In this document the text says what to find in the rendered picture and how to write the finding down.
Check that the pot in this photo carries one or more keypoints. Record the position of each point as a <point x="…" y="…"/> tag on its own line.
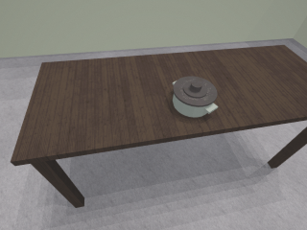
<point x="192" y="111"/>

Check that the knob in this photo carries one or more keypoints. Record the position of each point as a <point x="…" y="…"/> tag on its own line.
<point x="196" y="85"/>

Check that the table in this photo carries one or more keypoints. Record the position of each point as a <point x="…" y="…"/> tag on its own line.
<point x="86" y="106"/>

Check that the lid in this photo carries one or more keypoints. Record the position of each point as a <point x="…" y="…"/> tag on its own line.
<point x="196" y="98"/>

